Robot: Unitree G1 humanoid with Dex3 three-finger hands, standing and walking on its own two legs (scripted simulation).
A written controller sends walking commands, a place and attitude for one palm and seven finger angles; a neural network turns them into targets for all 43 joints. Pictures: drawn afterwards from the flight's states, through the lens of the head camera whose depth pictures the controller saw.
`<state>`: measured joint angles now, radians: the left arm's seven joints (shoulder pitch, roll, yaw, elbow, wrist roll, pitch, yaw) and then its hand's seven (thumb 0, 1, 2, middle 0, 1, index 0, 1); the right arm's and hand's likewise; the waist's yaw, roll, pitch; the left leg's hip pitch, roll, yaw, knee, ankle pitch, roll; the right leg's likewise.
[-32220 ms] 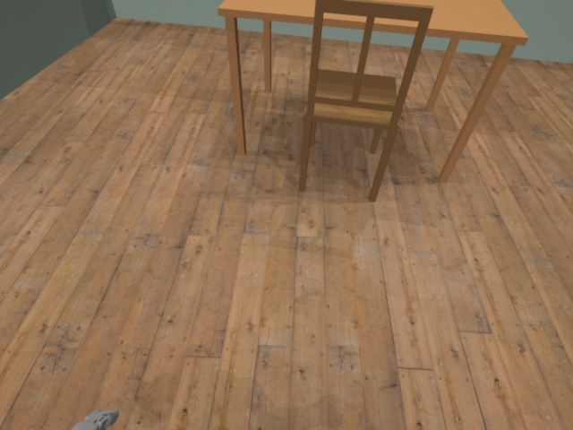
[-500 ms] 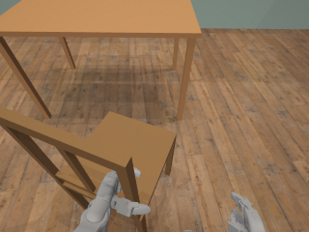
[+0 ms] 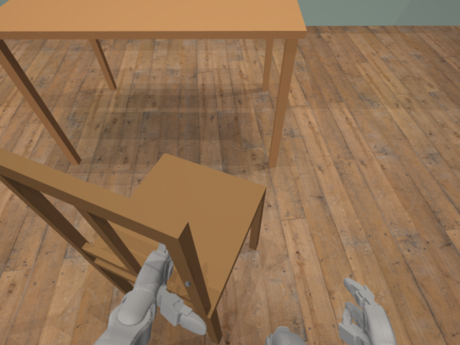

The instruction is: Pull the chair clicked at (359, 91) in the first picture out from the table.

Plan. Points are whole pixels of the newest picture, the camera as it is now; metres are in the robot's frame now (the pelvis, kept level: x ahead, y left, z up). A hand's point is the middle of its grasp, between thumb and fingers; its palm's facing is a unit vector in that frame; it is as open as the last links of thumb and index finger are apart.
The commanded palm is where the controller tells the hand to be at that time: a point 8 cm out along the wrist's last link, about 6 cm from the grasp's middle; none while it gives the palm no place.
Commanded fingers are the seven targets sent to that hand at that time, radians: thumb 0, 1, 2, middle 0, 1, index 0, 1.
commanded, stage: draw the fingers out of the gap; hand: left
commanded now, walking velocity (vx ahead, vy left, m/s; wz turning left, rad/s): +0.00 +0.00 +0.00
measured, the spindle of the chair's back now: (114, 242) +0.32 +0.24 -0.04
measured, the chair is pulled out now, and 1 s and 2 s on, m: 0.57 0.57 0.57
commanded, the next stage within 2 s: draw the hand back to the body in 0.76 s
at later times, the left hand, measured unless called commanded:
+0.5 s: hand (172, 334) +0.16 +0.10 -0.01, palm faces -0.18 -0.98 -0.08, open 17.5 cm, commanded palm +0.14 +0.15 +0.00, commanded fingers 0.00 -0.55 0.20 0.00 0.00 0.00 0.00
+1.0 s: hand out of the picture +0.13 +0.12 +0.01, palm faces -0.01 -1.00 +0.04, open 17.3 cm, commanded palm +0.08 +0.16 +0.03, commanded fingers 0.00 -0.55 0.20 0.00 0.00 0.00 0.00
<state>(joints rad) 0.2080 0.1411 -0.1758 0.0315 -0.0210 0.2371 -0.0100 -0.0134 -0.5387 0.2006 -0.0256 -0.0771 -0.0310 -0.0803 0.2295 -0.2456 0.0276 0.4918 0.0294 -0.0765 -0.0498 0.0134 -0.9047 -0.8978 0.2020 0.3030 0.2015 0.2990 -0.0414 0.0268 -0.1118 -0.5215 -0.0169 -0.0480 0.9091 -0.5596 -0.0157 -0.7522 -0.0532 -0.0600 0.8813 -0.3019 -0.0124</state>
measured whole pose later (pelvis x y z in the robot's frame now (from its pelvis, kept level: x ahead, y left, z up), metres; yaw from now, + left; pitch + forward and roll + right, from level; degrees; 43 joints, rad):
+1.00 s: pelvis +0.00 +0.02 -0.03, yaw +0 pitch +11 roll -1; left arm 0.84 0.14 -0.17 -0.42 -0.07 -0.06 -0.03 -0.05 -0.50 0.22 0.00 0.00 -0.01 0.00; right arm 0.28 -0.20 -0.01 0.37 0.02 -0.20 -0.05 0.01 -0.90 -0.90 0.20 0.30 0.20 0.30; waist 0.00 -0.01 -0.15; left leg -0.65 -0.02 -0.05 1.11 -0.66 0.00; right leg -0.87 -0.06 -0.05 1.03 -0.36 0.01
